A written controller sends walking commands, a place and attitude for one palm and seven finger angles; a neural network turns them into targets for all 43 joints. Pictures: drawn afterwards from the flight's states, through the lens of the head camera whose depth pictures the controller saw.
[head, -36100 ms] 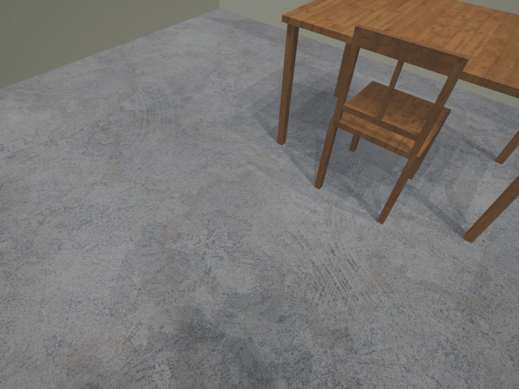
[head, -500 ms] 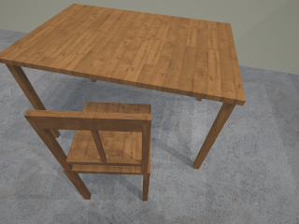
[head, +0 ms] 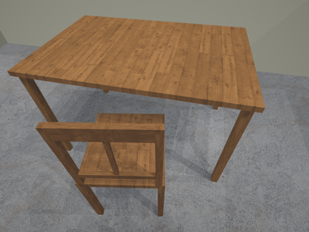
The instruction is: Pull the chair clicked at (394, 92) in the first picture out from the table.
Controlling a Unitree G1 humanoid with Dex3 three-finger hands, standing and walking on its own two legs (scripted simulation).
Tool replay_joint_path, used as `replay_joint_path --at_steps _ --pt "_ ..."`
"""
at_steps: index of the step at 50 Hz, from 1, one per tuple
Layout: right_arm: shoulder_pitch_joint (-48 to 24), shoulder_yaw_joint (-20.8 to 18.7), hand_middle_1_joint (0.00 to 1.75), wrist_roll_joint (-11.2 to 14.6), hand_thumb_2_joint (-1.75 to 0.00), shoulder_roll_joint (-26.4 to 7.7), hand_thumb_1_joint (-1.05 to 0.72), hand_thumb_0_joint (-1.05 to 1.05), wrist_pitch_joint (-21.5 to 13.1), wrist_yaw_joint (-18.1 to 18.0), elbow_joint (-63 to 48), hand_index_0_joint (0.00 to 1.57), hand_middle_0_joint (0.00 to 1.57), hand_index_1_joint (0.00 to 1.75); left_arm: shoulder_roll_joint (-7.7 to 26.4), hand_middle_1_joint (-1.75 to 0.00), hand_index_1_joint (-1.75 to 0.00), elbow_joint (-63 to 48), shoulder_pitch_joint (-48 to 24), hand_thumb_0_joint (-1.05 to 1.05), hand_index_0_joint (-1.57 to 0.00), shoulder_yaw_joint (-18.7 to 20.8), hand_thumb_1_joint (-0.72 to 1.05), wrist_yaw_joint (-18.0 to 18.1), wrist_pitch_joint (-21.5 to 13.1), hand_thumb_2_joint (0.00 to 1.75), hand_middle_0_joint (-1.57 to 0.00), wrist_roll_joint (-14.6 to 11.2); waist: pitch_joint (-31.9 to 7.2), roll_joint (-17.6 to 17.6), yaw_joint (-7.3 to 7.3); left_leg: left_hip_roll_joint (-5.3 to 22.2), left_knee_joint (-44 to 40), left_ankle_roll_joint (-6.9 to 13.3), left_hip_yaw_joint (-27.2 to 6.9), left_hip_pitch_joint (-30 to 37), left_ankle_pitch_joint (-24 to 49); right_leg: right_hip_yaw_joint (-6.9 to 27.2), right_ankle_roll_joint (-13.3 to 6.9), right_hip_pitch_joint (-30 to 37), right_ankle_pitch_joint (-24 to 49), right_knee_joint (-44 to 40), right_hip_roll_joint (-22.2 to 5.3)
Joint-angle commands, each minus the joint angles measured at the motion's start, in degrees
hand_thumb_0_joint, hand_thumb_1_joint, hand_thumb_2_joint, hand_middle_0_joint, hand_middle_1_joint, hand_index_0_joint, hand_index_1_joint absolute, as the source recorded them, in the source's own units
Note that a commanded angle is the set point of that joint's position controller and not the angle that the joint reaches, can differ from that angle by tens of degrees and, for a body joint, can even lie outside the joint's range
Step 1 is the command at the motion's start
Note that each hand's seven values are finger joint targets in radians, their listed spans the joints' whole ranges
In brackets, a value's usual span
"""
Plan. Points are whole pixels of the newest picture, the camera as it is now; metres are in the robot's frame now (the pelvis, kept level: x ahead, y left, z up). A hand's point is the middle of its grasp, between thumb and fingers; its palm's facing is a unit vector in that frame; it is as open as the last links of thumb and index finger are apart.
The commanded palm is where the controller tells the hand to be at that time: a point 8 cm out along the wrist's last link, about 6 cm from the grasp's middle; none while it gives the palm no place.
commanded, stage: come to a stop and stand still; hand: left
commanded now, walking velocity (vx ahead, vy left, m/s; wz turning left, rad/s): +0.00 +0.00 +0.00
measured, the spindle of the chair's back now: (111, 158) +0.39 +0.19 -0.12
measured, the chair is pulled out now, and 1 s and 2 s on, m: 0.16 0.16 0.16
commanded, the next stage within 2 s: look again from close up in 0.54 s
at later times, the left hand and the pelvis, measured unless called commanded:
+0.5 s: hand out of the picture +0.03 +0.16 -0.17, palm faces +0.00 -0.98 -0.20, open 7.4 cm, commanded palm none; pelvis +0.02 -0.02 +0.01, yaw +0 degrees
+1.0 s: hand out of the picture +0.01 +0.14 -0.17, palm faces +0.02 -0.98 -0.17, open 7.4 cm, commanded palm none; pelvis +0.02 -0.02 +0.01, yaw +0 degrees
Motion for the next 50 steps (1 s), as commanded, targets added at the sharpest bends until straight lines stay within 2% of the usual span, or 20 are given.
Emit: replay_joint_path --at_steps 1,4,5,8,10,13,16,18,23,29,36,44,46,50 --pt "1.87 -0.84 0.3 -0.11 -0.9 -5.3 -0.9 0.0 -0.98 -0.11 -1.77 0.2 0.2 0.3 5.59 -0.3 -0.3 -2.35 1.8 0.0 -0.2 1.17 0.9 0.18 -0.83 0.9 -0.2 -0.03 5.82 -1.91 -0.2 8.28 -9.49 -0.41 -9.85 -3.07 11.0 4.38 -3.13 -0.67 5.52 -4.42 -2.69" --pt "1.08 -0.79 0.3 -0.08 -0.9 -5.71 -0.9 0.0 -1.12 -0.15 -1.32 0.2 0.2 0.3 6.55 -0.3 -0.3 -2.49 1.55 0.0 -0.2 1.31 0.9 0.23 -0.93 0.9 -0.2 -0.09 3.41 -3.38 -0.15 7.89 -8.18 -0.66 -8.64 -0.33 15.03 4.81 -3.04 0.87 9.11 -4.75 -3.49" --pt "0.9 -0.8 0.3 -0.13 -0.9 -5.64 -0.9 0.0 -1.08 -0.16 -1.27 0.2 0.2 0.3 6.83 -0.3 -0.3 -2.61 1.07 0.0 -0.2 1.35 0.9 0.16 -0.85 0.9 -0.2 -0.21 3.62 -2.53 -0.14 7.89 -8.42 -0.68 -8.56 -0.17 15.3 4.9 -3.09 0.93 9.24 -4.78 -3.35" --pt "0.11 -0.83 0.3 -0.11 -0.9 -5.97 -0.9 0.0 -1.0 -0.18 -0.87 0.2 0.2 0.3 7.45 -0.3 -0.3 -2.85 0.46 0.0 -0.2 1.36 0.9 0.22 -0.89 0.9 -0.2 -0.15 3.19 -3.45 -0.23 7.89 -7.9 -0.93 -8.09 0.92 16.78 5.22 -3.07 1.32 11.6 -5.19 -3.79" --pt "-0.22 -0.83 0.3 -0.15 -0.9 -5.93 -0.9 0.0 -0.96 -0.18 -0.47 0.2 0.2 0.3 7.73 -0.3 -0.3 -2.94 0.19 0.0 -0.2 1.37 0.9 0.16 -0.76 0.9 -0.2 -0.25 3.02 -1.96 -0.13 7.92 -8.24 -1.03 -7.99 1.34 17.22 5.1 -3.01 1.64 11.57 -5.29 -3.71" --pt "-0.67 -0.81 0.3 -0.12 -0.9 -5.84 -0.9 0.0 -0.89 -0.21 0.0 0.2 0.2 0.3 8.07 -0.3 -0.3 -2.94 -0.2 0.0 -0.2 1.43 0.9 0.18 -0.78 0.9 -0.2 -0.16 2.9 -2.76 -0.08 7.94 -8.12 -1.27 -7.69 1.62 17.1 5.2 -3.0 2.15 12.75 -5.77 -4.1" --pt "-1.05 -0.78 0.3 -0.1 -0.9 -5.85 -0.9 0.0 -0.87 -0.24 0.49 0.2 0.2 0.3 8.24 -0.3 -0.3 -2.88 -0.44 0.0 -0.2 1.36 0.9 0.12 -0.74 0.9 -0.2 -0.23 3.25 -1.64 0.05 7.86 -8.22 -1.4 -7.67 1.58 17.21 5.3 -2.98 2.29 12.93 -6.17 -4.12" --pt "-1.06 -0.75 0.3 -0.09 -0.9 -5.55 -0.9 0.0 -0.87 -0.27 0.81 0.2 0.2 0.3 8.2 -0.3 -0.3 -2.65 -0.29 0.0 -0.2 1.41 0.9 0.12 -0.83 0.9 -0.2 -0.21 2.54 -2.4 0.05 7.95 -8.22 -1.47 -7.52 2.24 17.26 5.3 -3.02 2.77 13.79 -6.45 -4.36" --pt "-0.66 -0.8 0.3 -0.01 -0.9 -5.37 -0.9 0.0 -0.94 -0.36 1.6 0.2 0.2 0.3 8.26 -0.3 -0.3 -2.22 -0.3 0.0 -0.2 1.29 0.9 0.12 -0.9 0.9 -0.2 -0.24 1.77 -1.61 -0.12 8.06 -8.22 -1.61 -7.51 3.17 18.86 5.17 -3.06 3.42 15.12 -6.67 -4.44" --pt "-0.21 -0.73 0.3 0.11 -0.9 -4.74 -0.9 0.0 -0.93 -0.47 2.54 0.2 0.2 0.3 7.77 -0.3 -0.3 -1.55 0.69 0.0 -0.2 1.17 0.9 0.16 -1.03 0.9 -0.2 -0.24 2.27 -2.42 -0.01 8.22 -8.4 -1.66 -7.23 3.63 18.74 5.2 -3.11 3.48 15.93 -7.54 -4.65" --pt "0.17 -0.67 0.3 0.16 -0.9 -4.16 -0.9 0.0 -0.88 -0.49 3.28 0.2 0.2 0.3 7.15 -0.3 -0.3 -0.97 1.52 0.0 -0.2 0.91 0.9 0.13 -0.9 0.9 -0.2 -0.23 3.95 -1.95 0.03 8.19 -9.21 -1.66 -7.26 3.03 16.65 5.43 -3.04 2.45 13.16 -8.53 -4.35" --pt "1.15 -0.61 0.3 0.22 -0.9 -3.46 -0.9 0.0 -1.1 -0.56 3.93 0.2 0.2 0.3 6.6 -0.3 -0.3 -0.45 2.67 0.0 -0.2 0.85 0.9 0.18 -1.07 0.9 -0.2 -0.2 2.82 -2.19 0.0 8.23 -9.28 -1.65 -7.37 3.9 17.77 5.2 -3.1 3.0 13.94 -8.63 -4.56" --pt "0.96 -0.58 0.3 0.19 -0.9 -3.39 -0.9 0.0 -0.98 -0.6 3.99 0.2 0.2 0.3 6.25 -0.3 -0.3 -0.4 2.81 0.0 -0.2 0.75 0.9 0.17 -0.98 0.9 -0.2 -0.26 4.39 -2.05 0.11 8.26 -9.47 -1.7 -7.29 3.2 16.6 5.28 -3.09 2.09 12.76 -9.0 -4.4" --pt "1.4 -0.54 0.3 0.22 -0.9 -3.02 -0.9 0.0 -1.09 -0.67 4.3 0.2 0.2 0.3 6.02 -0.3 -0.3 -0.24 3.26 0.0 -0.2 0.76 0.9 0.16 -0.95 0.9 -0.2 -0.3 3.86 -1.61 0.11 8.37 -9.7 -1.59 -7.34 3.83 17.52 5.21 -3.06 2.38 12.71 -9.12 -4.23"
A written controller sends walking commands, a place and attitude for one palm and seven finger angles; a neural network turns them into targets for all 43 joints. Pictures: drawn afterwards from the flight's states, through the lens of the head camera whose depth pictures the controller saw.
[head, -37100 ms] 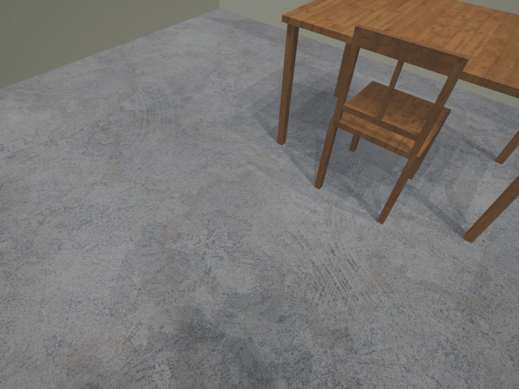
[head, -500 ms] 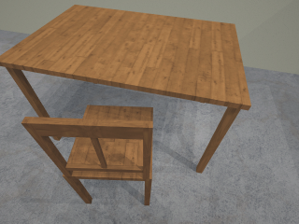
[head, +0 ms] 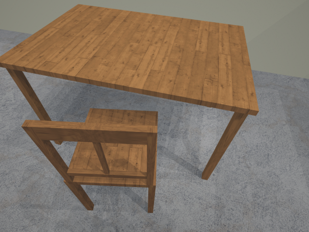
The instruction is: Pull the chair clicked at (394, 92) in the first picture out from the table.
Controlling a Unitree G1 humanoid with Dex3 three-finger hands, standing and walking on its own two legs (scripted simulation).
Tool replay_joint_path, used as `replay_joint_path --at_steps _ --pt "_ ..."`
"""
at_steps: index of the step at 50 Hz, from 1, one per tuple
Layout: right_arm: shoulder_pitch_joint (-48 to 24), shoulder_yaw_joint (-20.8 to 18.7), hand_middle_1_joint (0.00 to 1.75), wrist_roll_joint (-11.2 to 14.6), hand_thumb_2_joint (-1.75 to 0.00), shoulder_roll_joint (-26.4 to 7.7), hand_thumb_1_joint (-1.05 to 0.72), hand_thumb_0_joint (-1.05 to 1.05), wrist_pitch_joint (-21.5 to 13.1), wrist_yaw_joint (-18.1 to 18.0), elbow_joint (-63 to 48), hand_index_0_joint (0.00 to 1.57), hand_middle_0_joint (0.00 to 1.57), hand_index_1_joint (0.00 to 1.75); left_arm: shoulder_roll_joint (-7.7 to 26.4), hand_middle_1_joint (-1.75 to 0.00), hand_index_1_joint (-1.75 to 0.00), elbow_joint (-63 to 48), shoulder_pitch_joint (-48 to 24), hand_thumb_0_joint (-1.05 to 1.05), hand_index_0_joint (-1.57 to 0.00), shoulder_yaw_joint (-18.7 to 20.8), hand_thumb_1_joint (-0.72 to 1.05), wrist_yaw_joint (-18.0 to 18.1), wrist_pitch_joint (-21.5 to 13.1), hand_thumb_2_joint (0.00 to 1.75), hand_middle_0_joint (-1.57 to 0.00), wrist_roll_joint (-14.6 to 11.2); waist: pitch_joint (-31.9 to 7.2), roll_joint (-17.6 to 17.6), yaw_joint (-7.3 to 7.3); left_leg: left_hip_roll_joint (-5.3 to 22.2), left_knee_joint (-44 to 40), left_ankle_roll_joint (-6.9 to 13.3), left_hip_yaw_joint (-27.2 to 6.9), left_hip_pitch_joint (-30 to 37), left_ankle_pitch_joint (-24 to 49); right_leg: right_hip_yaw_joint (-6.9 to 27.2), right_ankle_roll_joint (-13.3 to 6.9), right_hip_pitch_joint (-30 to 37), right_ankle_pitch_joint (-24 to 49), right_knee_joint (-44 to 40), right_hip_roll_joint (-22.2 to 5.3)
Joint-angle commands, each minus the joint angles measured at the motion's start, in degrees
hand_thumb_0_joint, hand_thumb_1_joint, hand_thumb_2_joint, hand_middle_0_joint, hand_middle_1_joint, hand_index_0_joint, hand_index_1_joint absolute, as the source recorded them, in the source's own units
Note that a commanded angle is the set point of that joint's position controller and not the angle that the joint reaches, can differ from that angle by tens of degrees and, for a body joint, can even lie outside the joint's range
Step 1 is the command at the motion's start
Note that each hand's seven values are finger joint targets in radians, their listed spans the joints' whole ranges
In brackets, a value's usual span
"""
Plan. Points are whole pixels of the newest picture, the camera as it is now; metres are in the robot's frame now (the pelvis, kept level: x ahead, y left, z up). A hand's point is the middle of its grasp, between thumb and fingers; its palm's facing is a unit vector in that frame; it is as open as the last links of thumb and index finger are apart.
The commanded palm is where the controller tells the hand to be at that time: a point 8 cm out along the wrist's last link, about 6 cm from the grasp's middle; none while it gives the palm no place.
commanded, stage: look again from close up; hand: left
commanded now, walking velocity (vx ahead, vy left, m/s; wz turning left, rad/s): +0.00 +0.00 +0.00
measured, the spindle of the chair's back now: (102, 158) +0.37 +0.21 -0.13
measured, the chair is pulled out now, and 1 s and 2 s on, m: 0.16 0.16 0.16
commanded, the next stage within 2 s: shuffle to correct the standing spot in 0.36 s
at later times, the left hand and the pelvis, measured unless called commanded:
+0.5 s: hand out of the picture -0.02 +0.16 -0.18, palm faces +0.02 -0.99 -0.16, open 7.4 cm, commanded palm none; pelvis -0.01 +0.00 +0.00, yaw +0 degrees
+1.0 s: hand out of the picture -0.03 +0.17 -0.18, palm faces -0.01 -0.98 -0.17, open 7.4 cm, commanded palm none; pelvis -0.03 +0.00 +0.00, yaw -1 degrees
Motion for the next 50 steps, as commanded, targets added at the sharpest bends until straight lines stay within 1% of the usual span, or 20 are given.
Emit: replay_joint_path --at_steps 1,3,6,10,11,14,16,23,25,27,31,33,34,35,38,40,43,45,46,50 --pt "3.49 -1.11 0.3 -0.1 -0.9 -5.25 -0.9 0.0 -0.59 -0.28 -1.08 0.2 0.2 0.3 5.18 -0.3 -0.3 -1.26 4.7 0.0 -0.2 1.08 0.9 0.32 -0.97 0.9 -0.2 0.05 1.93 1.66 -0.11 6.92 -3.79 0.35 -6.7 -0.77 15.39 5.88 -1.5 -2.09 11.31 -4.02 -5.97" --pt "3.91 -1.08 0.3 -0.06 -0.9 -5.01 -0.9 0.0 -0.51 -0.24 -0.92 0.2 0.2 0.3 5.08 -0.3 -0.3 -1.21 4.48 0.0 -0.2 1.05 0.9 0.32 -0.96 0.9 -0.2 0.12 2.38 0.32 -0.28 6.95 -4.09 0.29 -6.72 -1.26 14.13 5.81 -1.53 -2.25 10.7 -4.15 -5.99" --pt "3.87 -1.04 0.3 -0.07 -0.9 -4.89 -0.9 0.0 -0.53 -0.2 -0.92 0.2 0.2 0.3 4.92 -0.3 -0.3 -1.34 4.72 0.0 -0.2 0.99 0.9 0.27 -0.85 0.9 -0.2 0.1 3.24 1.0 -0.18 6.75 -4.45 0.33 -6.97 -2.06 13.14 5.88 -1.46 -2.64 9.23 -4.39 -5.77" --pt "4.24 -1.01 0.3 -0.07 -0.9 -4.6 -0.9 0.0 -0.61 -0.2 -0.79 0.2 0.2 0.3 4.88 -0.3 -0.3 -1.42 5.11 0.0 -0.2 1.03 0.9 0.21 -0.89 0.9 -0.2 0.02 2.06 1.53 -0.13 6.81 -4.52 0.38 -6.86 -1.54 13.04 5.78 -1.5 -2.16 9.03 -4.55 -5.75" --pt "4.17 -1.03 0.3 -0.08 -0.9 -4.57 -0.9 0.0 -0.59 -0.24 -0.77 0.2 0.2 0.3 4.6 -0.3 -0.3 -1.31 5.18 0.0 -0.2 0.98 0.9 0.26 -0.88 0.9 -0.2 0.05 2.76 1.55 -0.12 6.73 -4.3 0.32 -7.0 -1.88 12.87 5.92 -1.54 -2.83 8.79 -4.57 -5.77" --pt "4.73 -1.05 0.3 -0.05 -0.9 -4.3 -0.9 0.0 -0.66 -0.23 -0.73 0.2 0.2 0.3 4.49 -0.3 -0.3 -1.29 5.39 0.0 -0.2 1.0 0.9 0.26 -0.96 0.9 -0.2 0.11 2.02 1.09 -0.22 6.87 -4.33 0.35 -6.9 -1.31 13.41 5.94 -1.57 -2.76 9.49 -4.33 -5.86" --pt "4.48 -1.07 0.3 -0.05 -0.9 -4.31 -0.9 0.0 -0.58 -0.22 -0.79 0.2 0.2 0.3 4.37 -0.3 -0.3 -1.41 5.41 0.0 -0.2 0.93 0.9 0.26 -0.84 0.9 -0.2 0.08 3.1 1.46 -0.14 6.82 -4.47 0.35 -6.93 -2.01 12.37 6.05 -1.52 -3.46 8.19 -4.63 -5.68" --pt "5.16 -1.06 0.3 0.01 -0.9 -3.87 -0.9 0.0 -0.72 -0.2 -0.56 0.2 0.2 0.3 4.1 -0.3 -0.3 -1.42 6.01 0.0 -0.2 0.97 0.9 0.26 -0.95 0.9 -0.2 0.12 2.43 0.8 -0.18 6.81 -4.41 0.34 -6.84 -1.85 12.48 6.06 -1.57 -3.29 8.59 -4.5 -5.82" --pt "4.6 -1.33 0.3 0.21 -0.9 -3.89 -0.9 0.0 -0.7 -0.33 -1.11 0.2 0.2 0.3 4.67 -0.3 -0.3 -2.32 5.6 0.0 -0.2 1.23 0.9 0.4 -0.62 0.9 -0.2 0.03 2.34 2.24 -0.04 7.24 -3.92 0.44 -7.15 -1.92 17.33 6.38 -1.7 -3.57 11.68 -3.15 -5.9" --pt "4.11 -1.73 0.3 0.31 -0.9 -4.31 -0.9 0.0 -0.54 -0.49 -1.91 0.2 0.2 0.3 5.14 -0.3 -0.3 -3.06 5.71 0.0 -0.2 1.64 0.9 0.64 -0.33 0.9 -0.2 0.11 0.93 2.12 0.03 7.84 -2.34 0.35 -7.0 -1.02 21.84 6.71 -1.73 -4.29 14.9 -1.1 -6.36" --pt "2.95 -2.94 0.3 0.21 -0.9 -5.61 -0.9 0.0 0.45 -0.59 -3.55 0.2 0.2 0.3 5.89 -0.3 -0.3 -5.04 4.66 0.0 -0.2 2.54 0.9 0.79 0.42 0.9 -0.2 0.27 -0.5 2.58 -0.03 9.11 0.14 0.66 -7.2 -0.67 25.87 6.29 -1.75 -6.09 15.61 2.43 -6.12" --pt "2.1 -3.42 0.3 0.06 -0.9 -6.08 -0.9 0.0 1.08 -0.53 -4.59 0.2 0.2 0.3 6.04 -0.3 -0.3 -5.82 4.35 0.0 -0.2 2.86 0.9 0.75 0.81 0.9 -0.2 0.43 -0.25 2.36 0.0 9.59 0.78 1.04 -7.77 -2.07 23.47 6.55 -1.81 -7.35 13.87 3.55 -5.77" --pt "1.82 -3.51 0.3 0.01 -0.9 -5.88 -0.9 0.0 1.21 -0.43 -4.88 0.2 0.2 0.3 5.76 -0.3 -0.3 -5.97 4.47 0.0 -0.2 2.78 0.9 0.73 0.88 0.9 -0.2 0.47 -0.66 2.1 0.08 9.45 0.65 1.16 -7.73 -2.74 20.05 6.72 -1.8 -7.37 11.78 3.28 -5.7" --pt "1.73 -3.41 0.3 -0.02 -0.9 -5.4 -0.9 0.0 1.15 -0.26 -5.06 0.2 0.2 0.3 5.47 -0.3 -0.3 -6.11 4.36 0.0 -0.2 2.55 0.9 0.69 0.86 0.9 -0.2 0.47 -0.86 2.27 0.11 9.03 -0.3 1.25 -7.73 -3.9 14.97 7.13 -1.76 -6.77 8.61 2.08 -5.38" --pt "1.8 -3.02 0.3 -0.16 -0.9 -4.26 -0.9 0.0 1.3 0.41 -5.28 0.2 0.2 0.3 5.86 -0.3 -0.3 -6.18 3.22 0.0 -0.2 2.14 0.9 0.44 0.53 0.9 -0.2 0.71 1.36 -1.1 -0.42 6.06 -1.73 0.09 -6.22 -6.68 -2.22 10.3 -2.18 -9.22 -5.27 -4.03 -6.47" --pt "3.27 -2.72 0.3 -0.61 -0.9 -3.97 -0.9 0.0 1.48 0.72 -4.51 0.2 0.2 0.3 6.28 -0.3 -0.3 -5.93 2.42 0.0 -0.2 1.93 0.9 0.11 0.29 0.9 -0.2 0.76 3.11 -1.77 -0.97 5.19 -2.93 -0.08 -6.0 -5.84 -6.54 10.77 -2.24 -12.12 -14.21 -7.72 -6.07" --pt "4.97 -2.27 0.3 -0.88 -0.9 -3.79 -0.9 0.0 1.26 0.95 -3.64 0.2 0.2 0.3 6.3 -0.3 -0.3 -5.26 3.02 0.0 -0.2 1.93 0.9 -0.18 -0.12 0.9 -0.2 0.82 4.36 -2.77 -1.0 4.53 -2.32 -0.27 -4.89 -5.79 -6.16 10.9 -2.14 -12.98 -16.7 -9.56 -5.99" --pt "5.84 -2.0 0.3 -0.85 -0.9 -3.39 -0.9 0.0 0.99 0.85 -3.01 0.2 0.2 0.3 6.16 -0.3 -0.3 -5.02 3.02 0.0 -0.2 1.79 0.9 -0.28 -0.18 0.9 -0.2 0.69 4.87 0.4 -0.92 5.05 -3.74 -0.07 -5.53 -6.04 -5.93 9.89 -2.33 -12.14 -14.45 -8.81 -5.4" --pt "5.71 -1.78 0.3 -0.78 -0.9 -3.54 -0.9 0.0 0.8 0.83 -3.06 0.2 0.2 0.3 5.84 -0.3 -0.3 -4.87 3.7 0.0 -0.2 1.74 0.9 -0.25 -0.26 0.9 -0.2 0.72 5.53 0.69 -0.61 5.25 -3.8 -0.04 -5.72 -6.84 -5.38 9.53 -2.27 -11.81 -12.45 -8.08 -5.33" --pt "6.48 -1.19 0.3 -0.32 -0.9 -2.84 -0.9 0.0 -0.23 0.43 -2.07 0.2 0.2 0.3 4.77 -0.3 -0.3 -3.84 4.98 0.0 -0.2 1.18 0.9 -0.15 -0.74 0.9 -0.2 0.34 3.87 3.1 -0.22 6.6 -4.95 0.24 -6.86 -5.6 3.23 7.56 -2.22 -7.81 0.04 -5.53 -4.89"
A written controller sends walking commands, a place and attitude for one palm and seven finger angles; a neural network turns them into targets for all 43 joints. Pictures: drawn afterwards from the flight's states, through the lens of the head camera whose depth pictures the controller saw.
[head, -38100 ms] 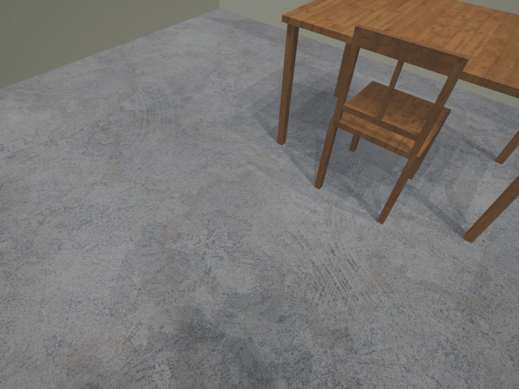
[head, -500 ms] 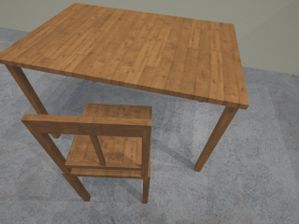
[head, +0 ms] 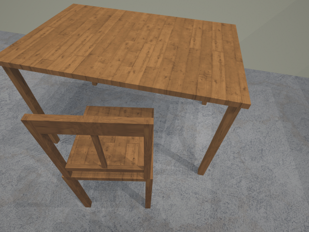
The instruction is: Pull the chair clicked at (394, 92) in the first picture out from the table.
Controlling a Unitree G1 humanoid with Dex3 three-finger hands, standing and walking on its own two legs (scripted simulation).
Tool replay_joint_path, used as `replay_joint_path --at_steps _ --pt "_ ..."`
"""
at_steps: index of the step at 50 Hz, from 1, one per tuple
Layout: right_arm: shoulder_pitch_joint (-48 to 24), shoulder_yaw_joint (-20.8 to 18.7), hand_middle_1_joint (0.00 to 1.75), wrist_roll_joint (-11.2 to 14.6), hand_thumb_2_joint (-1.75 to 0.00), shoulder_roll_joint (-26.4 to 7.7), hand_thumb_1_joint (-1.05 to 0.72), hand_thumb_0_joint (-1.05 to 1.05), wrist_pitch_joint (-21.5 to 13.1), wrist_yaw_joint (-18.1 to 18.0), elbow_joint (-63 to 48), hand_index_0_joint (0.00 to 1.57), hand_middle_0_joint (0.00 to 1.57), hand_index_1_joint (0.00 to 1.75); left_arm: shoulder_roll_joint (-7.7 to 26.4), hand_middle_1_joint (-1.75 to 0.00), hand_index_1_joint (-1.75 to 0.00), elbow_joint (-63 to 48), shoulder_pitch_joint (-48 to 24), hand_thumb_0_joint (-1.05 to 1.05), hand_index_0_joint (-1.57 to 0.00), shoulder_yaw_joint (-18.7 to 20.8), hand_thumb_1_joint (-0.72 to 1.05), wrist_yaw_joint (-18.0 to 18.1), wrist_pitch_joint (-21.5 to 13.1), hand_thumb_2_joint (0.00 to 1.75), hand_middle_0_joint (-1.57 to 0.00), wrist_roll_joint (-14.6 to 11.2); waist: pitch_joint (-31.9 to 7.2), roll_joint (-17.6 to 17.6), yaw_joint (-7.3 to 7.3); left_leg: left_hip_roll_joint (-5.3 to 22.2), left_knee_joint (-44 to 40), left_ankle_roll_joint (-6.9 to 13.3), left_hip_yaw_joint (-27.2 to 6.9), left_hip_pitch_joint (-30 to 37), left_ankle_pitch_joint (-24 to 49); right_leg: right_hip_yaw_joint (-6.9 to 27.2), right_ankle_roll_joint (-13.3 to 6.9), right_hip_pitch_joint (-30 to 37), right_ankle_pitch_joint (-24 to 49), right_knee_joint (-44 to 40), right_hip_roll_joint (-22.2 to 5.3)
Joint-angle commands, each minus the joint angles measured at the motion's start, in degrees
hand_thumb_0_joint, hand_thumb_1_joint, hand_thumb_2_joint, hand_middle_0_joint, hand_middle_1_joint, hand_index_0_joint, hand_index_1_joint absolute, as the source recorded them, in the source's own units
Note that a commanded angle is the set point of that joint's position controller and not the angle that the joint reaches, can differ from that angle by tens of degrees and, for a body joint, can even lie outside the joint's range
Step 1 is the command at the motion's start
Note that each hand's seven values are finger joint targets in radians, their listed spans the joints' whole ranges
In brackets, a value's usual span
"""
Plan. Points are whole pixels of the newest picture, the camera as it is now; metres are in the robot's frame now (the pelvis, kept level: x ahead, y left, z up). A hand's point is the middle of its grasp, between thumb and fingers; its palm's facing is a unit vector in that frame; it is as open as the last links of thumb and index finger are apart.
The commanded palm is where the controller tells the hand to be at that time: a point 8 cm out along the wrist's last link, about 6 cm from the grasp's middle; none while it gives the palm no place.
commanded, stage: come to a stop and stand still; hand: left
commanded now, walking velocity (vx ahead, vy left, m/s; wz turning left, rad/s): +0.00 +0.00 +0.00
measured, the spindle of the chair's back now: (99, 151) +0.40 +0.22 -0.13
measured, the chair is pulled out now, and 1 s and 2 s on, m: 0.16 0.16 0.16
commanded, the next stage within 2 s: look again from close up in 0.66 s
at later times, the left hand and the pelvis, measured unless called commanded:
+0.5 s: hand out of the picture +0.06 +0.21 -0.18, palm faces +0.03 -0.97 -0.22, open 7.4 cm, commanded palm none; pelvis +0.04 +0.03 -0.01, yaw +0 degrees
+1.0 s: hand out of the picture +0.05 +0.19 -0.18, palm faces +0.02 -0.98 -0.19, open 7.4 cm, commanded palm none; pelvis +0.04 +0.02 +0.00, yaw +0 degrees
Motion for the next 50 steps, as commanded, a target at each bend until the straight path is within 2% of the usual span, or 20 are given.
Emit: replay_joint_path --at_steps 1,2,3,4,5,6,7,9,10,13,15,16,19,25,26,33,43,45,49,50 --pt "-4.36 -0.62 0.3 0.4 -0.9 -7.67 -0.9 0.0 -0.73 -0.17 -4.89 0.2 0.2 0.3 6.42 -0.3 -0.3 2.88 7.98 0.0 -0.2 1.13 0.9 2.2 -2.3 0.9 -0.2 0.22 6.24 4.16 2.52 5.93 3.92 -1.85 -4.99 -5.03 1.36 6.74 -0.96 -1.11 8.82 -7.48 -8.82" --pt "0.29 -0.54 0.3 -0.19 -0.9 -5.14 -0.9 0.0 0.29 0.3 -6.4 0.2 0.2 0.3 8.58 -0.3 -0.3 -0.54 3.92 0.0 -0.2 1.16 0.9 1.39 -2.58 0.9 -0.2 0.01 2.22 2.72 -1.44 2.55 4.45 -1.71 -5.11 -4.24 -7.89 11.41 -3.51 -3.33 -12.99 -9.41 -11.06" --pt "2.97 -0.71 0.3 -0.64 -0.9 -5.15 -0.9 0.0 0.37 0.54 -5.94 0.2 0.2 0.3 8.15 -0.3 -0.3 -1.76 1.16 0.0 -0.2 1.47 0.9 0.99 -2.66 0.9 -0.2 -0.02 1.48 2.09 -2.55 2.44 4.73 -1.13 -5.27 -2.87 -6.76 10.82 -4.5 -6.45 -18.76 -8.65 -10.46" --pt "4.53 -0.67 0.3 -0.61 -0.9 -4.75 -0.9 0.0 0.19 0.6 -5.72 0.2 0.2 0.3 7.32 -0.3 -0.3 -2.07 0.18 0.0 -0.2 1.29 0.9 0.76 -2.77 0.9 -0.2 -0.18 1.98 4.93 -3.12 3.05 2.64 -0.73 -6.18 -2.3 -3.98 8.95 -4.51 -7.7 -16.23 -6.81 -9.14" --pt "5.37 -0.6 0.3 -0.71 -0.9 -4.93 -0.9 0.0 -0.14 0.54 -5.69 0.2 0.2 0.3 7.2 -0.3 -0.3 -2.44 0.21 0.0 -0.2 1.26 0.9 0.49 -2.73 0.9 -0.2 -0.23 -0.09 8.02 -2.6 3.68 0.34 -0.25 -6.97 -1.68 -2.9 7.2 -4.04 -5.95 -12.24 -4.22 -7.22" --pt "4.87 -0.61 0.3 -0.52 -0.9 -5.43 -0.9 0.0 -0.51 0.32 -5.91 0.2 0.2 0.3 5.91 -0.3 -0.3 -2.02 0.6 0.0 -0.2 1.11 0.9 0.5 -2.62 0.9 -0.2 -0.29 0.76 7.97 -2.02 4.98 -1.58 0.63 -9.26 -4.01 -1.87 5.45 -3.13 -3.82 -8.47 -2.08 -5.58" --pt "4.44 -0.53 0.3 -0.31 -0.9 -5.87 -0.9 0.0 -0.85 0.1 -6.18 0.2 0.2 0.3 4.7 -0.3 -0.3 -1.42 1.63 0.0 -0.2 0.88 0.9 0.52 -2.57 0.9 -0.2 -0.26 0.79 6.04 -1.22 6.04 -2.88 1.37 -10.54 -5.06 0.63 4.45 -2.65 -1.55 -4.4 -0.78 -4.69" --pt "4.38 -0.4 0.3 0.01 -0.9 -6.35 -0.9 0.0 -1.43 -0.29 -5.8 0.2 0.2 0.3 3.49 -0.3 -0.3 -0.3 2.68 0.0 -0.2 0.57 0.9 0.65 -2.54 0.9 -0.2 -0.34 0.95 2.29 -0.56 6.38 -2.93 1.74 -10.54 -4.73 7.16 3.8 -2.21 1.4 1.66 0.09 -4.74" --pt "4.34 -0.38 0.3 -0.12 -0.9 -6.63 -0.9 0.0 -1.58 -0.39 -5.49 0.2 0.2 0.3 3.55 -0.3 -0.3 -0.27 2.45 0.0 -0.2 0.66 0.9 0.6 -2.32 0.9 -0.2 -0.46 1.16 3.65 -0.41 6.47 -3.65 1.75 -10.76 -4.18 9.93 3.69 -2.1 1.49 2.65 0.73 -4.48" --pt "4.68 -0.37 0.3 -0.1 -0.9 -6.96 -0.9 0.0 -1.83 -0.86 -4.44 0.2 0.2 0.3 3.12 -0.3 -0.3 0.3 3.21 0.0 -0.2 0.78 0.9 1.03 -1.99 0.9 -0.2 -0.5 1.33 2.57 -0.21 6.95 -2.91 1.8 -10.33 -1.11 17.85 3.14 -1.66 1.99 4.54 1.23 -4.58" --pt "4.36 -0.41 0.3 -0.13 -0.9 -7.19 -0.9 0.0 -1.72 -0.98 -3.79 0.2 0.2 0.3 3.48 -0.3 -0.3 0.23 2.68 0.0 -0.2 0.88 0.9 1.02 -1.59 0.9 -0.2 -0.64 2.26 3.32 -0.21 6.92 -3.92 1.8 -10.37 -0.28 18.39 3.07 -1.38 1.73 4.12 1.2 -4.57" --pt "3.99 -0.42 0.3 -0.12 -0.9 -7.37 -0.9 0.0 -1.64 -1.03 -3.5 0.2 0.2 0.3 3.46 -0.3 -0.3 0.2 2.64 0.0 -0.2 0.93 0.9 1.11 -1.53 0.9 -0.2 -0.58 2.95 2.33 -0.16 6.95 -3.69 1.81 -10.11 0.04 19.33 3.04 -1.26 1.58 4.55 1.05 -4.63" --pt "3.77 -0.46 0.3 -0.07 -0.9 -7.62 -0.9 0.0 -1.68 -1.16 -2.89 0.2 0.2 0.3 3.99 -0.3 -0.3 0.1 2.08 0.0 -0.2 1.18 0.9 1.24 -1.32 0.9 -0.2 -0.55 2.24 1.81 -0.29 6.69 -3.85 1.48 -9.48 1.91 22.3 3.0 -1.02 2.42 6.58 1.19 -5.17" --pt "1.83 -0.71 0.3 -0.17 -0.9 -8.26 -0.9 0.0 -1.52 -1.26 -2.57 0.2 0.2 0.3 5.18 -0.3 -0.3 -0.21 1.02 0.0 -0.2 1.47 0.9 1.17 -1.01 0.9 -0.2 -0.65 1.51 1.71 -0.2 6.46 -4.28 1.32 -8.65 4.47 23.36 3.61 -0.79 2.95 9.03 0.72 -5.49" --pt "1.48 -0.65 0.3 -0.11 -0.9 -8.44 -0.9 0.0 -1.46 -1.29 -2.48 0.2 0.2 0.3 5.32 -0.3 -0.3 -0.35 0.78 0.0 -0.2 1.43 0.9 1.18 -0.93 0.9 -0.2 -0.6 2.37 1.87 -0.17 6.42 -4.22 1.29 -8.5 4.01 23.67 3.61 -0.71 2.86 9.49 0.49 -5.56" --pt "0.33 -0.71 0.3 -0.06 -0.9 -8.6 -0.9 0.0 -1.44 -1.39 -2.15 0.2 0.2 0.3 6.11 -0.3 -0.3 -0.2 0.39 0.0 -0.2 1.59 0.9 1.14 -0.91 0.9 -0.2 -0.52 0.72 2.16 -0.14 6.33 -4.39 0.97 -8.09 6.1 25.08 3.83 -0.65 4.14 12.27 -0.36 -6.09" --pt "-0.66 -0.65 0.3 0.09 -0.9 -8.22 -0.9 0.0 -1.34 -1.24 -1.16 0.2 0.2 0.3 6.34 -0.3 -0.3 0.32 0.83 0.0 -0.2 1.33 0.9 0.98 -1.22 0.9 -0.2 -0.43 1.32 1.06 -0.15 6.09 -5.3 0.86 -7.63 6.25 20.03 4.78 -0.73 4.32 13.64 -2.81 -6.82" --pt "-0.45 -0.68 0.3 0.06 -0.9 -8.15 -0.9 0.0 -1.32 -1.22 -0.85 0.2 0.2 0.3 6.45 -0.3 -0.3 0.49 0.95 0.0 -0.2 1.25 0.9 0.92 -1.26 0.9 -0.2 -0.53 1.1 1.83 -0.19 6.12 -5.5 0.82 -7.57 6.48 19.75 4.72 -0.75 4.45 13.17 -3.08 -6.68" --pt "-0.33 -0.51 0.3 0.18 -0.9 -7.93 -0.9 0.0 -1.32 -1.23 -0.46 0.2 0.2 0.3 6.2 -0.3 -0.3 0.84 1.24 0.0 -0.2 1.17 0.9 0.93 -1.3 0.9 -0.2 -0.43 1.79 1.13 -0.18 6.27 -5.87 0.74 -7.42 6.14 18.72 4.89 -0.72 4.08 12.86 -3.58 -6.78" --pt "-0.32 -0.52 0.3 0.11 -0.9 -7.87 -0.9 0.0 -1.32 -1.22 -0.38 0.2 0.2 0.3 6.17 -0.3 -0.3 0.87 1.3 0.0 -0.2 1.1 0.9 0.86 -1.24 0.9 -0.2 -0.53 2.03 2.03 -0.12 6.24 -6.15 0.75 -7.41 5.98 18.29 4.94 -0.74 4.04 12.05 -3.7 -6.58"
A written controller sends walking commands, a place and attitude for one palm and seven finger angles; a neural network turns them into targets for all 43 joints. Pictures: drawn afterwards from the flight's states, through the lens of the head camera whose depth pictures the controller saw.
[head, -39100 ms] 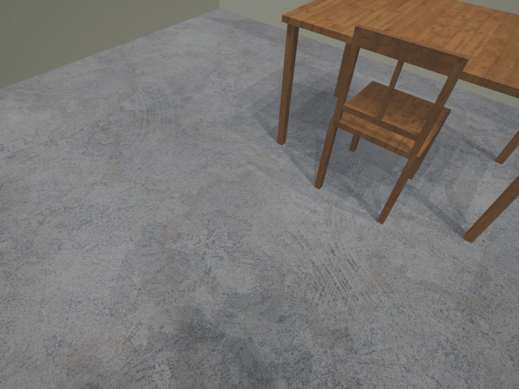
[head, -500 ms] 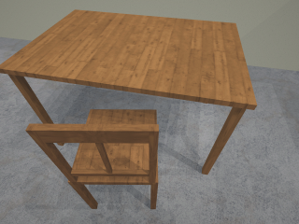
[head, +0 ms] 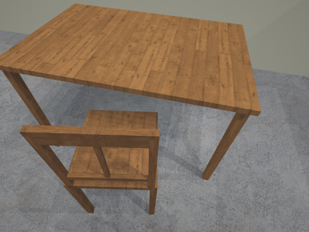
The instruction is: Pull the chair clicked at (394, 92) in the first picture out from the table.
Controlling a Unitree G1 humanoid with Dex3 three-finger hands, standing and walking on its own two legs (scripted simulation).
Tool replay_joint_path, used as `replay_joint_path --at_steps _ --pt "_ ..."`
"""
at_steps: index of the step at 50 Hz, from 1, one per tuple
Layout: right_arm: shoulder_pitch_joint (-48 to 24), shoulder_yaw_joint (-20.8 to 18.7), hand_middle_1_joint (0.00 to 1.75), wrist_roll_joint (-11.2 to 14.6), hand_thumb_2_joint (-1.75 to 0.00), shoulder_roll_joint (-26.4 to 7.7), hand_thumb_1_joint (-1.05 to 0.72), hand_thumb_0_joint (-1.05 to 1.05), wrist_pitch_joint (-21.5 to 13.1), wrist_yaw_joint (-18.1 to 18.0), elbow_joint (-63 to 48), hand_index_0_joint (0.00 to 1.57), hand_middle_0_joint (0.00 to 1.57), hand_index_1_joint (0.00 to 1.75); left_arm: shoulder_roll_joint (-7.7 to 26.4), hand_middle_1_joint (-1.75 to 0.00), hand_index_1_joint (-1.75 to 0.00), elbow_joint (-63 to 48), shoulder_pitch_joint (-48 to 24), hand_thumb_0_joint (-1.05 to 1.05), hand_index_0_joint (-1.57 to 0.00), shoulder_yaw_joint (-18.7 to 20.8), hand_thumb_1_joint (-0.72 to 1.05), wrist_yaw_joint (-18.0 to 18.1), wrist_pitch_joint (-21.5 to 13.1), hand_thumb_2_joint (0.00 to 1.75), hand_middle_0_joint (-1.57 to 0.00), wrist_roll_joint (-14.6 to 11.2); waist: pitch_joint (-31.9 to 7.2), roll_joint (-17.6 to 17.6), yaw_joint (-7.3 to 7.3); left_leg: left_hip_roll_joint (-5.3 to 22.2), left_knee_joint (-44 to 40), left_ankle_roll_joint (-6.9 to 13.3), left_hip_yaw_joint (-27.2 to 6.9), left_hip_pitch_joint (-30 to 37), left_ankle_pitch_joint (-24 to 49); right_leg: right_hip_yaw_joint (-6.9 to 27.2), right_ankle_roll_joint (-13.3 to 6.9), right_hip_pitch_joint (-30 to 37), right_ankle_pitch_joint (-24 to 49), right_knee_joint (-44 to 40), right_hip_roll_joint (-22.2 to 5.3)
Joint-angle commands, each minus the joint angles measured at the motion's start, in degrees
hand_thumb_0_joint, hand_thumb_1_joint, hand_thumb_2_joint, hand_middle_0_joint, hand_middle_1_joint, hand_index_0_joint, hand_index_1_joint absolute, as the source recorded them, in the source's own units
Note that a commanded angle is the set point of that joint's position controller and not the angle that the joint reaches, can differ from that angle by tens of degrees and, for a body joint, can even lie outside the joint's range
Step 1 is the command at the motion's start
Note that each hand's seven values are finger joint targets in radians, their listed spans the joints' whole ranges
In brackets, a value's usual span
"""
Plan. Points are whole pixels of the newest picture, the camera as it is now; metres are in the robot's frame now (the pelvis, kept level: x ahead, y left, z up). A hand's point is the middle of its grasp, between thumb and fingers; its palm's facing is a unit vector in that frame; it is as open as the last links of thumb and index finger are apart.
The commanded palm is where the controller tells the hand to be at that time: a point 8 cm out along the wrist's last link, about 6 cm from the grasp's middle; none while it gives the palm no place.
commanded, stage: look again from close up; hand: left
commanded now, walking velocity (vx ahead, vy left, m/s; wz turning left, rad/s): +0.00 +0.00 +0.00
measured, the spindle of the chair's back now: (102, 161) +0.35 +0.20 -0.13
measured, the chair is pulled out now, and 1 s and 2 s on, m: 0.16 0.16 0.16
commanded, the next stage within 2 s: raise the hand toward the chair's back in 0.50 s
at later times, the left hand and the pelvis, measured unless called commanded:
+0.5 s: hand out of the picture -0.02 +0.15 -0.18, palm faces +0.01 -0.98 -0.18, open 7.4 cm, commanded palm none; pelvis -0.01 -0.01 +0.00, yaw +0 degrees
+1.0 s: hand (108, 225) +0.15 +0.13 -0.07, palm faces +0.00 -1.00 +0.00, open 9.0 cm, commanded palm +0.11 +0.21 -0.06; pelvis -0.06 -0.04 -0.10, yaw +1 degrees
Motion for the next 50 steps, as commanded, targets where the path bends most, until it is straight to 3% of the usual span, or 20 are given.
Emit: replay_joint_path --at_steps 1,29,30,31,32,33,34,35,36,37,39,40,41,43,44,45,46,47,49,50 --pt "3.35 -1.14 0.3 -0.12 -0.9 -5.77 -0.9 0.0 -0.51 -0.3 -0.85 0.2 0.2 0.3 5.79 -0.3 -0.3 -1.36 3.69 0.0 -0.2 1.18 0.9 0.31 -1.04 0.9 -0.2 0.06 0.88 1.41 -0.26 8.0 -3.88 -0.44 -7.3 -0.33 20.65 4.76 -2.23 -1.57 15.26 -3.1 -5.0" --pt "5.64 -0.91 0.3 0.12 -0.9 -3.38 -0.9 0.0 -0.73 -0.18 0.96 0.2 0.2 0.3 4.19 -0.3 -0.3 -0.61 6.25 0.0 -0.2 0.66 0.9 0.23 -1.4 0.9 -0.2 0.1 1.4 0.86 -0.08 7.94 -4.72 -0.6 -7.36 -1.54 16.32 5.35 -2.46 -2.73 13.01 -4.73 -5.1" --pt "0.68 -2.33 0.3 -0.88 -0.9 -8.99 -0.9 0.0 0.22 0.18 -5.24 0.2 0.2 0.3 12.5 -0.3 -0.3 -4.52 0.17 0.0 -0.2 0.78 0.9 -0.09 -2.0 0.9 -0.2 -0.87 4.4 8.5 -2.07 3.53 -6.26 -0.09 -8.37 -2.89 19.29 2.2 -4.31 -6.82 7.36 2.21 -0.33" --pt "0.85 -2.22 0.3 3.69 -0.9 -15.25 -0.9 0.0 -8.11 -2.4 -25.54 0.2 0.2 0.3 20.28 -0.3 -0.3 -82.38 -31.82 0.0 -0.2 11.1 0.88 1.86 -9.5 0.89 -0.2 -12.32 -14.8 13.58 -6.32 2.13 -2.08 -2.43 -4.66 3.85 20.15 -1.67 -2.02 -7.93 7.94 -0.15 2.61" --pt "1.83 -2.25 0.3 2.44 -0.9 -12.11 -0.9 0.0 -13.5 -3.61 -21.88 0.2 0.2 0.3 14.35 -0.29 -0.29 -71.07 -11.19 0.0 -0.2 6.86 0.85 3.48 -5.1 0.88 -0.2 -8.26 -16.33 15.61 -2.59 3.86 -2.98 -3.46 -3.22 8.61 26.92 -1.79 -2.9 -6.37 4.87 2.55 2.66" --pt "1.75 -2.43 0.3 2.78 -0.9 -10.49 -0.9 0.0 -14.93 -3.1 -19.83 0.2 0.2 0.3 2.88 -0.29 -0.29 -59.32 2.19 0.0 -0.19 2.33 0.83 4.13 0.78 0.87 -0.19 -8.21 -8.04 7.75 -3.47 4.91 -2.41 -3.7 -4.67 1.83 27.16 -2.95 -2.44 -10.33 3.16 3.95 2.6" --pt "2.15 -2.54 0.3 3.1 -0.9 -11.84 -0.9 0.0 -15.44 -2.47 -21.18 0.2 0.2 0.3 -1.86 -0.29 -0.29 -62.23 0.76 0.0 -0.19 -2.11 0.81 3.18 0.49 0.86 -0.19 -9.69 -2.57 2.92 -4.58 4.69 0.4 -2.37 -6.75 -3.4 24.31 -4.08 -1.66 -12.33 3.93 3.82 1.97" --pt "1.84 -3.25 0.3 2.99 -0.9 -12.15 -0.9 0.0 -16.28 -2.33 -22.68 0.2 0.2 0.3 -3.32 -0.28 -0.28 -59.1 2.18 0.0 -0.19 -1.92 0.78 2.29 -0.35 0.85 -0.19 -9.63 0.27 -2.47 -5.64 4.51 3.44 -1.61 -7.09 -7.81 19.04 -4.98 -1.21 -15.53 3.54 4.24 1.98" --pt "2.02 -4.1 0.3 2.11 -0.9 -13.51 -0.9 0.0 -17.53 -1.5 -24.82 0.2 0.2 0.3 -1.04 -0.28 -0.28 -62.71 -1.2 0.0 -0.19 -0.56 0.76 1.47 -4.19 0.84 -0.19 -9.54 -3.4 -5.57 -6.09 3.54 8.1 -1.27 -8.14 -11.99 13.49 -5.16 -0.95 -18.66 4.38 6.78 1.51" --pt "1.0 -4.85 0.3 1.05 -0.9 -13.51 -0.9 0.0 -18.39 -0.85 -26.79 0.2 0.2 0.3 0.14 -0.27 -0.27 -62.55 -0.47 0.0 -0.18 1.17 0.74 0.31 -8.05 0.83 -0.18 -9.15 -7.7 -6.63 -5.42 2.91 12.29 -1.37 -8.46 -15.3 11.55 -5.19 -0.94 -21.88 3.75 10.63 1.31" --pt "-1.9 -6.18 0.3 0.29 -0.9 -12.89 -0.9 0.0 -18.74 0.88 -31.0 0.2 0.2 0.3 -1.42 -0.27 -0.27 -58.33 11.52 0.0 -0.18 3.22 0.69 -3.72 -15.59 0.81 -0.18 -10.91 -13.48 -8.59 -0.93 2.13 19.12 -2.65 -7.93 -22.85 9.25 -4.7 -1.34 -25.57 2.1 17.63 1.49" --pt "-3.05 -6.43 0.3 0.79 -0.9 -12.51 -0.9 0.0 -18.25 2.13 -32.65 0.2 0.2 0.3 -0.31 -0.26 -0.26 -54.4 18.32 0.0 -0.18 6.27 0.67 -6.43 -19.1 0.8 -0.18 -12.38 -14.1 -7.26 1.73 1.73 21.59 -3.41 -6.75 -26.61 9.08 -3.84 -1.88 -25.57 3.38 20.36 1.41" --pt "-4.91 -6.24 0.3 0.82 -0.9 -12.36 -0.9 0.0 -17.68 3.15 -34.35 0.2 0.2 0.3 -1.85 -0.26 -0.26 -53.88 19.85 0.0 -0.17 6.1 0.64 -9.8 -23.46 0.79 -0.17 -14.12 -14.44 -8.55 2.73 1.37 24.64 -3.82 -6.05 -31.41 7.71 -3.17 -2.02 -27.57 4.28 23.95 0.96" --pt "-6.93 -6.74 0.3 1.05 -0.9 -12.09 -0.9 0.0 -16.57 4.69 -37.15 0.2 0.2 0.3 1.42 -0.25 -0.25 -55.14 18.77 0.0 -0.17 10.32 0.6 -16.42 -33.19 0.77 -0.17 -15.68 -16.72 -5.74 3.81 0.69 31.23 -4.31 -4.94 -39.76 5.14 -0.3 -2.12 -31.32 6.28 30.59 0.55" --pt "-7.9 -7.21 0.3 1.13 -0.9 -12.27 -0.9 0.0 -15.86 5.2 -38.76 0.2 0.2 0.3 5.46 -0.25 -0.25 -55.65 18.08 0.0 -0.17 13.92 0.57 -18.15 -36.12 0.76 -0.17 -14.97 -17.75 -2.41 4.65 0.55 33.5 -4.2 -4.25 -42.93 3.57 0.94 -2.51 -33.01 4.53 33.01 0.59" --pt "-8.66 -7.45 0.3 1.31 -0.9 -12.58 -0.9 0.0 -14.41 5.53 -40.22 0.2 0.2 0.3 9.69 -0.25 -0.25 -55.69 19.37 0.0 -0.16 17.78 0.55 -18.21 -35.66 0.75 -0.16 -13.89 -18.37 0.93 6.52 0.37 34.02 -4.0 -3.43 -45.03 2.02 2.52 -3.04 -32.78 1.5 33.82 0.64" --pt "-9.67 -7.4 0.3 1.51 -0.9 -12.82 -0.9 0.0 -13.12 5.43 -43.07 0.2 0.2 0.3 8.82 -0.24 -0.24 -59.15 19.25 0.0 -0.16 16.49 0.53 -18.67 -33.79 0.74 -0.16 -14.33 -19.89 1.22 6.43 0.03 34.52 -3.43 -2.34 -45.97 -0.84 4.05 -2.79 -32.48 -3.24 32.81 0.26" --pt "-10.91 -7.27 0.3 2.12 -0.9 -12.49 -0.9 0.0 -12.14 4.84 -45.06 0.2 0.2 0.3 8.72 -0.24 -0.24 -62.36 15.64 0.0 -0.16 15.84 0.5 -18.56 -31.57 0.73 -0.16 -15.08 -18.14 -0.57 5.2 -0.17 35.34 -3.12 -1.93 -47.99 -5.91 6.03 -2.11 -34.28 -11.46 30.39 -0.06" --pt "-8.31 -7.07 0.3 2.49 -0.9 -12.06 -0.9 0.0 -10.77 3.31 -47.12 0.2 0.2 0.3 10.78 -0.23 -0.23 -70.46 10.93 0.0 -0.16 17.62 0.46 -16.76 -28.35 0.71 -0.16 -16.16 -20.58 0.48 3.92 0.15 37.71 -2.13 -2.7 -47.79 -6.16 8.25 -1.18 -33.4 -13.36 28.77 -0.38" --pt "-6.8 -7.01 0.3 2.33 -0.9 -12.08 -0.9 0.0 -10.41 2.57 -47.07 0.2 0.2 0.3 11.98 -0.23 -0.23 -75.67 7.49 0.0 -0.15 18.23 0.43 -15.6 -28.06 0.7 -0.15 -16.39 -22.35 -0.13 2.41 0.79 39.05 -1.71 -3.56 -47.25 -5.61 8.1 -0.72 -34.66 -12.83 29.45 0.44"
